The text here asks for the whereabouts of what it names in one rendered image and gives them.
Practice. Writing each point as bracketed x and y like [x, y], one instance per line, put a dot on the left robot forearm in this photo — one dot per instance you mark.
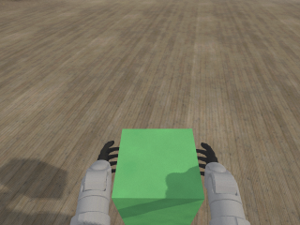
[94, 195]

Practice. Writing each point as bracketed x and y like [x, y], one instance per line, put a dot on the left robot hand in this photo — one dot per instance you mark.
[105, 151]

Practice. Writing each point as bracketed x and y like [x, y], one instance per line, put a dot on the right robot forearm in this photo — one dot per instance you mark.
[224, 198]

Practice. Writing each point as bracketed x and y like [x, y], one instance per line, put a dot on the carton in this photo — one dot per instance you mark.
[157, 178]

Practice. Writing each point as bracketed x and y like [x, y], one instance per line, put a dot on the right robot hand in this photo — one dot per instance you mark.
[210, 156]

